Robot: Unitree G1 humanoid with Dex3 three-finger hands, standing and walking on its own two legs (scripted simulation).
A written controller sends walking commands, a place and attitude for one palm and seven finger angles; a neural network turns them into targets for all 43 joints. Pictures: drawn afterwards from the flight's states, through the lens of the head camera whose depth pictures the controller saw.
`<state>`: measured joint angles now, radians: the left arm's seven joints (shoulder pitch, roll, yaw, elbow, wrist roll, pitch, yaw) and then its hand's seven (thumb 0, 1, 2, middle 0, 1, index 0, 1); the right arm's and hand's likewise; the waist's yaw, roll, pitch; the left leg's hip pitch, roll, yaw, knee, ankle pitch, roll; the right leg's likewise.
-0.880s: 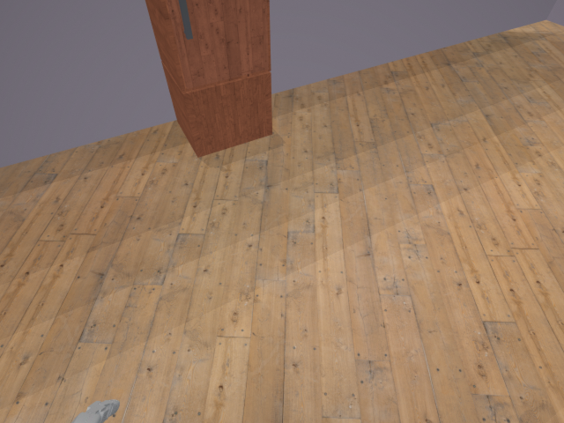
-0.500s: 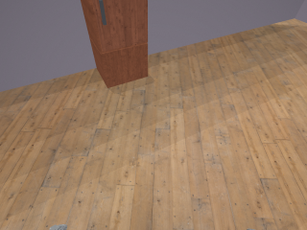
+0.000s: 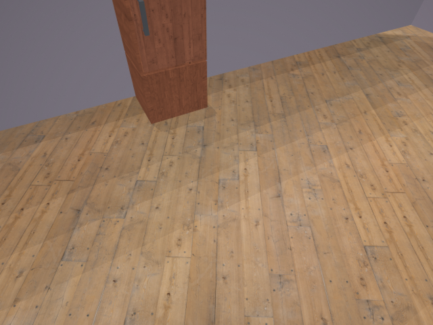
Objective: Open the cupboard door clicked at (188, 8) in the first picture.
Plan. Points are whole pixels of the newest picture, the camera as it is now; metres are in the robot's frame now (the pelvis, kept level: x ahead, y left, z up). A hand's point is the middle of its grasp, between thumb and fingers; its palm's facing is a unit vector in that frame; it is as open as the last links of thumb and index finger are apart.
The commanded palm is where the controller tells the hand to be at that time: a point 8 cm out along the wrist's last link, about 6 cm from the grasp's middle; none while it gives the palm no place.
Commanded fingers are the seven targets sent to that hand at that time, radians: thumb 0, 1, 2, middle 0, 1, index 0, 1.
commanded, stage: stand and wait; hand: left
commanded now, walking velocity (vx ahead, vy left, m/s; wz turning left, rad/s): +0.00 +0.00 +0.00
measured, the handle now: (142, 17) +1.55 +0.49 -0.03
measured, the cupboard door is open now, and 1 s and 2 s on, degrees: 0 0 0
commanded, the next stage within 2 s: look at it before walking up in 0.16 s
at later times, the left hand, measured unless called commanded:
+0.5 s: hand out of the picture +0.08 +0.25 -0.16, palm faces -0.04 -0.94 -0.34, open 7.4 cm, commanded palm none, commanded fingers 0.00 0.90 0.90 -0.20 -0.30 -0.20 -0.30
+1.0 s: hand out of the picture +0.08 +0.25 -0.15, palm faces -0.04 -0.94 -0.34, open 7.4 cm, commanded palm none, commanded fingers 0.00 0.90 0.90 -0.20 -0.30 -0.20 -0.30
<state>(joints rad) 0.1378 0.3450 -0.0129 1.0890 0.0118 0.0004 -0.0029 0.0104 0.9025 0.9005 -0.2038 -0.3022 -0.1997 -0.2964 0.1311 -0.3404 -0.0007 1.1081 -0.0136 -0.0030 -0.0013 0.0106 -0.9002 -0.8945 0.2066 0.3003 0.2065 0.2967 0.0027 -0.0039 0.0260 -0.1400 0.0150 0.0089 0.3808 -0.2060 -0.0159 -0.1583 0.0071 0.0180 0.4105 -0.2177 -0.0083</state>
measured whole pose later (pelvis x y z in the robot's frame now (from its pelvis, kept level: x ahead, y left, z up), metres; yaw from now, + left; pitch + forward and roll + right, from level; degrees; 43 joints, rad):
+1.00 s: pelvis +0.01 +0.00 +0.00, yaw +0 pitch -1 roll +0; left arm 0.13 0.35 -0.01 1.10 0.01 -0.01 0.00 0.01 0.90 0.90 -0.20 -0.30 -0.20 -0.30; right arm 0.10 -0.34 0.00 1.12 -0.01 -0.01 0.00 0.01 -0.90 -0.89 0.21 0.30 0.21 0.30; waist 0.00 -0.01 0.03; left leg -0.12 0.01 0.02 0.35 -0.20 -0.01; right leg -0.14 0.01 0.03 0.37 -0.21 0.00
